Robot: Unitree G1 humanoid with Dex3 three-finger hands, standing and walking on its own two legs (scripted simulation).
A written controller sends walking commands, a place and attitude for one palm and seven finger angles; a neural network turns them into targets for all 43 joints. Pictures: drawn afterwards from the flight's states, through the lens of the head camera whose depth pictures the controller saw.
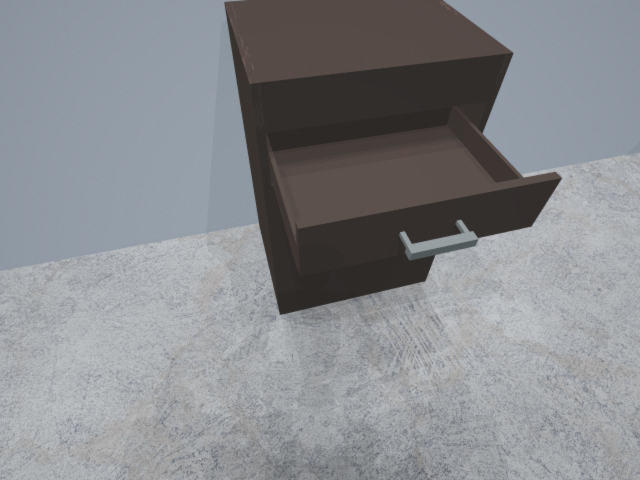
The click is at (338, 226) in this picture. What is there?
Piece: drawer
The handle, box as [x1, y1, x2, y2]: [399, 220, 478, 260]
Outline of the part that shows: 478,239 472,231 470,232 466,228 461,220 456,221 456,225 461,232 460,234 412,244 404,231 400,232 399,234 406,248 405,252 409,260 475,245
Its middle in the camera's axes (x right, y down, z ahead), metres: +0.22 +0.00 +0.74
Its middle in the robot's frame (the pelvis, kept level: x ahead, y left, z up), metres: +0.55 -0.19 -0.08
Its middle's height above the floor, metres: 0.69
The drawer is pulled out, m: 0.28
